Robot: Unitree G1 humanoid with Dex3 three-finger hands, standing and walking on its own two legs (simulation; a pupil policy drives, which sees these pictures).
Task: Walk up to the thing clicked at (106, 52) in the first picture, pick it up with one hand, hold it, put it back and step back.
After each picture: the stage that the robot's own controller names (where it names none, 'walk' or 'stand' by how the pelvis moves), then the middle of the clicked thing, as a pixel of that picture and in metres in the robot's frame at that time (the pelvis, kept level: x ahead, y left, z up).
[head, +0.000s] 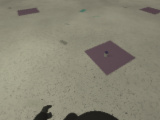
stand; (106, 53) +1.39 -0.28 -0.72
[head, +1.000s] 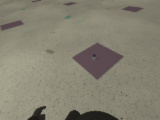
walk; (94, 57) +1.28 +0.06 -0.69
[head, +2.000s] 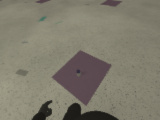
walk; (78, 73) +0.76 +0.27 -0.71
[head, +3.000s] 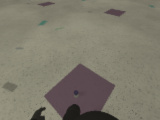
walk; (76, 93) +0.44 +0.20 -0.71
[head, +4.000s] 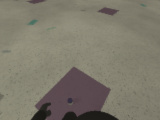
stand; (70, 101) +0.32 +0.22 -0.71
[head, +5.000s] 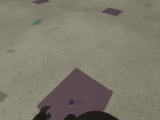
stand; (71, 103) +0.30 +0.20 -0.72
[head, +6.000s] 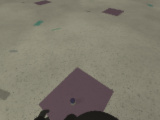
stand; (72, 101) +0.33 +0.20 -0.73
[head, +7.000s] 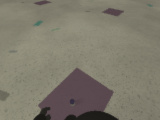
stand; (72, 102) +0.32 +0.21 -0.73
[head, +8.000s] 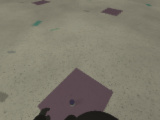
stand; (72, 103) +0.31 +0.21 -0.73
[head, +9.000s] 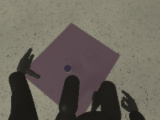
go down; (68, 69) +0.39 +0.21 -0.41
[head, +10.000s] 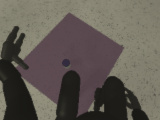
go down; (66, 64) +0.40 +0.22 -0.32
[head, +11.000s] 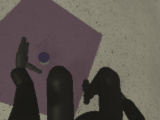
close in; (44, 58) +0.39 +0.25 -0.23
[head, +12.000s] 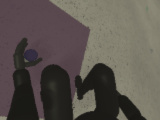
close; (30, 57) +0.39 +0.26 -0.22
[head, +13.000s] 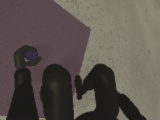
lift; (31, 56) +0.39 +0.26 -0.23
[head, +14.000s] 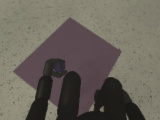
lift; (59, 68) +0.32 +0.23 -0.08
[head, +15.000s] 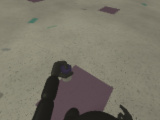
hold; (66, 73) +0.33 +0.18 +0.04
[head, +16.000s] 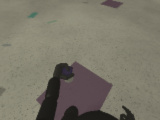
hold; (68, 74) +0.33 +0.17 -0.01
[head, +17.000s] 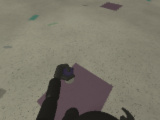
hold; (68, 75) +0.32 +0.17 +0.00
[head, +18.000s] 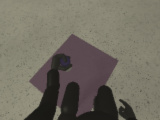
crouch; (66, 64) +0.39 +0.18 -0.08
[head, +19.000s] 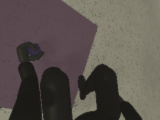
lower; (35, 53) +0.41 +0.25 -0.23
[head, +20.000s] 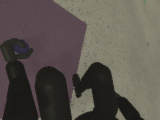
lower; (22, 50) +0.43 +0.28 -0.23
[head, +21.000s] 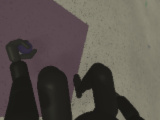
lower; (26, 50) +0.42 +0.27 -0.23
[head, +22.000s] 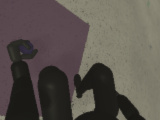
lower; (27, 50) +0.42 +0.27 -0.23
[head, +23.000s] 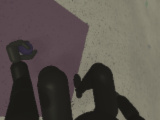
rest; (26, 51) +0.42 +0.27 -0.23
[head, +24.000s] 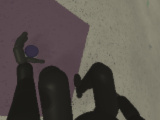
withdraw; (31, 53) +0.41 +0.25 -0.23
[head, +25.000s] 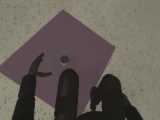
walk; (64, 60) +0.42 +0.21 -0.28
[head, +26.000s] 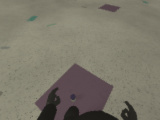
stand; (73, 98) +0.36 +0.17 -0.64
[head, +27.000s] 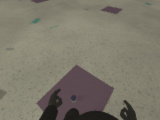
stand; (73, 98) +0.36 +0.17 -0.67
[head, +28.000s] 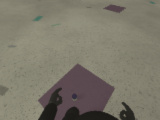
stand; (74, 97) +0.36 +0.17 -0.67
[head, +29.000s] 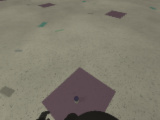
walk; (76, 99) +0.38 +0.17 -0.72
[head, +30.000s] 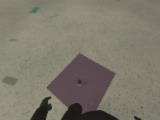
walk; (79, 83) +0.50 +0.15 -0.70
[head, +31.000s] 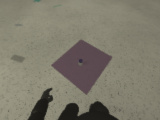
walk; (80, 62) +0.82 +0.16 -0.69
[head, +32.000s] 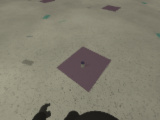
stand; (82, 64) +1.01 +0.18 -0.70
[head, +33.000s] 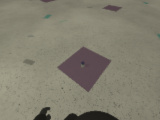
stand; (82, 64) +1.02 +0.18 -0.72
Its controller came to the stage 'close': yes
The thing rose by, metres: 0.71
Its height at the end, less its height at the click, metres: +0.00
